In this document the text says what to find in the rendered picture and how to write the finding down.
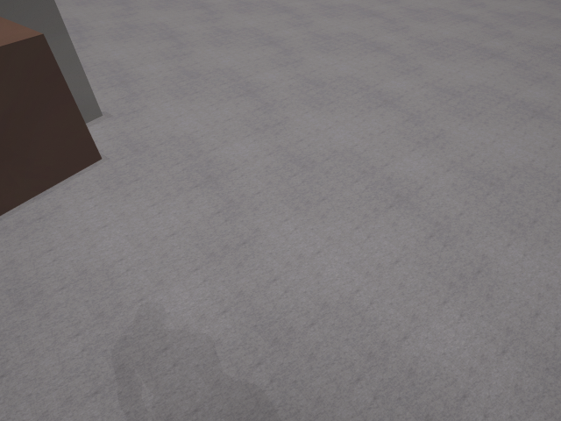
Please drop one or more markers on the pedestal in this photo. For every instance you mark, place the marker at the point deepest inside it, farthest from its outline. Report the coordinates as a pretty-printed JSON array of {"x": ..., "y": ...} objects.
[{"x": 43, "y": 136}]

